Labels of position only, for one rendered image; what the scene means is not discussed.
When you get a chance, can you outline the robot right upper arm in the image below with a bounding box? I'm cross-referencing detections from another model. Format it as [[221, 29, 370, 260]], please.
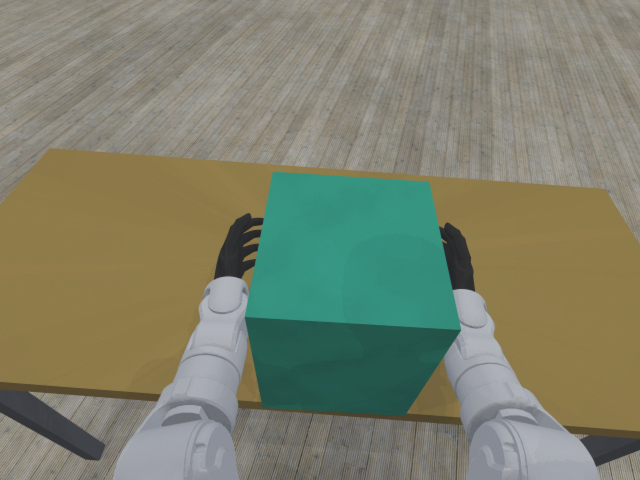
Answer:
[[467, 418, 599, 480]]

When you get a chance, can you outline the left robot hand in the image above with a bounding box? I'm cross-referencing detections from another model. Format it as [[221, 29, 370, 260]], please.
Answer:
[[214, 213, 264, 280]]

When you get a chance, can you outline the table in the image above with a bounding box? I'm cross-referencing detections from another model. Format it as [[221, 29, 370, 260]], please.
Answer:
[[0, 148, 640, 467]]

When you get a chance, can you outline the robot left forearm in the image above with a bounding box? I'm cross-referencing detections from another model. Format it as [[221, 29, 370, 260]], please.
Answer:
[[113, 276, 249, 480]]

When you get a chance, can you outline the carton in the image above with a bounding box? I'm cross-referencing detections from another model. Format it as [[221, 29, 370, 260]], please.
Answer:
[[245, 172, 461, 416]]

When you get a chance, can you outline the robot right forearm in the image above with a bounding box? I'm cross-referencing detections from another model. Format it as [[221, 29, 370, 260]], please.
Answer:
[[444, 289, 600, 480]]

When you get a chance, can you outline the right robot hand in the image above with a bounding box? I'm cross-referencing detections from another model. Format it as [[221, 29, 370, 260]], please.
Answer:
[[439, 223, 475, 292]]

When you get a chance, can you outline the robot left upper arm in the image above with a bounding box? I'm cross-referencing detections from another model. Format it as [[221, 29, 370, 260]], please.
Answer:
[[115, 419, 239, 480]]

